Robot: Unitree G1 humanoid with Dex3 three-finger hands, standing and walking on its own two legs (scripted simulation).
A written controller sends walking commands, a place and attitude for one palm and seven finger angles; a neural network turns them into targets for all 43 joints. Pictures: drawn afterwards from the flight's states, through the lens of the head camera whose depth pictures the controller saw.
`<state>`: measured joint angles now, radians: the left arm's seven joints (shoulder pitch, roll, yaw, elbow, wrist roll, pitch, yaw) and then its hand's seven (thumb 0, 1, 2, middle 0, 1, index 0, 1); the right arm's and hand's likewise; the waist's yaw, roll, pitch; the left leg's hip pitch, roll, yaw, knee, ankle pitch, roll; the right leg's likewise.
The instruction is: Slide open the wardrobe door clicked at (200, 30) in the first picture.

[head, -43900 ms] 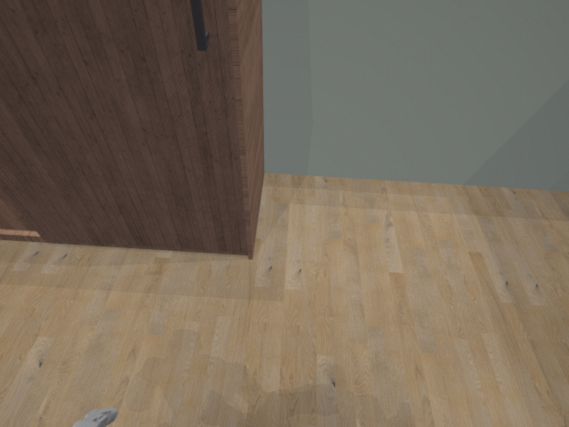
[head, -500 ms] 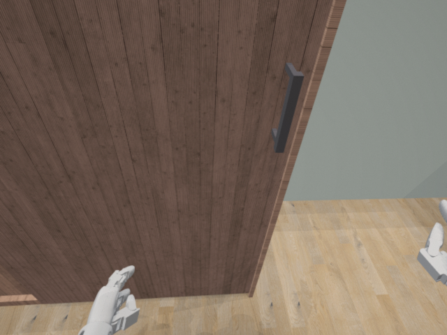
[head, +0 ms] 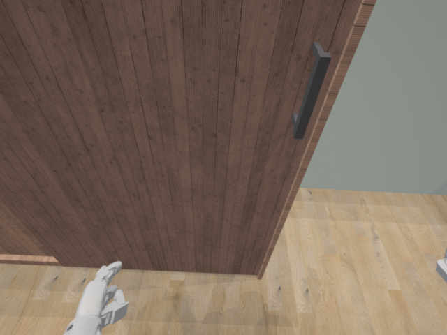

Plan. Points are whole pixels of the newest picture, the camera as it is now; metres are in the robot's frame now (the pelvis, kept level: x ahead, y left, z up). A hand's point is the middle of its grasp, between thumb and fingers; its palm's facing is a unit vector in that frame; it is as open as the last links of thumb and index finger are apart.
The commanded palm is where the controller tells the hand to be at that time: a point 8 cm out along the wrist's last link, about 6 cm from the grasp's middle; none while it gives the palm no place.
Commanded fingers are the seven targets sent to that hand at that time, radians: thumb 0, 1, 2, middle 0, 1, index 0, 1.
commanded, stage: step back with the hand held close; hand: right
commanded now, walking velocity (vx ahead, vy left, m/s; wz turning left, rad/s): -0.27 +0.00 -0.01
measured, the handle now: (307, 93) +0.48 -0.12 +0.22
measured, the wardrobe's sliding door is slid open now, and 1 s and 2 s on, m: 0.00 0.00 0.00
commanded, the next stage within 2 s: stop stepping back and stand still in 1.04 s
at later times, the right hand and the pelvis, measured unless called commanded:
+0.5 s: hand out of the picture +0.12 -0.29 +0.16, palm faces +0.53 +0.73 -0.43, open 7.4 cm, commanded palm +0.06 -0.31 +0.17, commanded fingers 0.00 -0.90 -0.90 0.20 0.30 0.20 0.30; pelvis -0.06 -0.01 -0.02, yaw -2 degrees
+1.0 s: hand out of the picture +0.06 -0.27 +0.17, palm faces +0.40 +0.84 -0.37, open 7.4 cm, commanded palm +0.01 -0.31 +0.17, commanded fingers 0.00 -0.90 -0.90 0.20 0.30 0.20 0.30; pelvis -0.15 -0.02 -0.01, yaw +4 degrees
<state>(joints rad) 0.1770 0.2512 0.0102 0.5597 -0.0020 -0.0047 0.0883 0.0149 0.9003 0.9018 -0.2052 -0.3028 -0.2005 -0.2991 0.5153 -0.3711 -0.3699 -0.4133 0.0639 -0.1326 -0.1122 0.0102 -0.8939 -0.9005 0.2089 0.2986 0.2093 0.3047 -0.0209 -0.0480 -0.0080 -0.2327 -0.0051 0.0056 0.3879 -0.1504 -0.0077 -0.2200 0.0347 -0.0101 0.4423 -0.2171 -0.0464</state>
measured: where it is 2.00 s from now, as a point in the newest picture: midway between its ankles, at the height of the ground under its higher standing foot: outside the picture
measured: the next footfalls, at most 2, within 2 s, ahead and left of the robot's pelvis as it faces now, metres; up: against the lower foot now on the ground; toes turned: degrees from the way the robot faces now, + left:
left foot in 0.96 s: -0.20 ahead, +0.13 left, +0.00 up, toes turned +2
right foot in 1.06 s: -0.02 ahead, -0.08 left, +0.00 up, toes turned +4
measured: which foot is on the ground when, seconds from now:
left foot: down 0.00-0.64, up 0.66-0.94, down 0.96-1.00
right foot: down 0.00-0.96, up 0.98-1.00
